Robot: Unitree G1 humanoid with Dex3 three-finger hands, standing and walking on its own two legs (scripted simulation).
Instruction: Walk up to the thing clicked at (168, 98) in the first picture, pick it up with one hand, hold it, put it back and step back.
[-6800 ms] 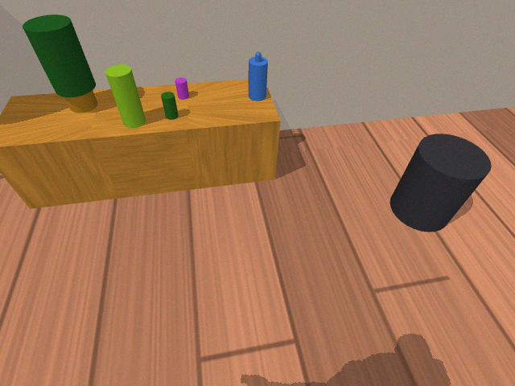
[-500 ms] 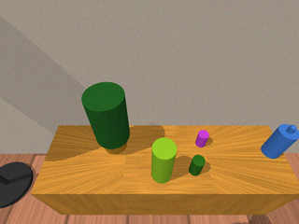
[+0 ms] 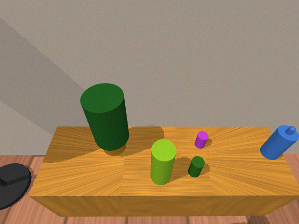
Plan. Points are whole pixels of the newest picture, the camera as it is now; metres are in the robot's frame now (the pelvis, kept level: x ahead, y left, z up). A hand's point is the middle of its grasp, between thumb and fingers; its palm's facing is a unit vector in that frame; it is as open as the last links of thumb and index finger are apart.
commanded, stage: stand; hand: right
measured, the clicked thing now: (196, 167) +0.43 -0.22 -0.34
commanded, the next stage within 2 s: go down in 0.38 s
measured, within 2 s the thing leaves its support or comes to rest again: neither
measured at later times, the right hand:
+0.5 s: hand out of the picture +0.07 -0.25 -0.16, palm faces -0.03 +0.94 -0.34, open 7.4 cm
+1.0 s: hand out of the picture +0.14 -0.27 -0.14, palm faces +0.06 +0.95 -0.31, open 16.1 cm
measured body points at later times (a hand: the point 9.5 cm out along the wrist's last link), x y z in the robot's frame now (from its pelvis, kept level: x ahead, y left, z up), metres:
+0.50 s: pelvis +0.00 +0.00 +0.00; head +0.01 +0.00 +0.45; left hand +0.08 +0.31 -0.13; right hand +0.07 -0.30 -0.13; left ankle -0.04 +0.14 -0.75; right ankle +0.01 -0.11 -0.75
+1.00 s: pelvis -0.01 +0.01 -0.02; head +0.04 +0.01 +0.43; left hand +0.12 +0.28 -0.13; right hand +0.14 -0.32 -0.12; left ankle -0.04 +0.14 -0.75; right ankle +0.01 -0.11 -0.75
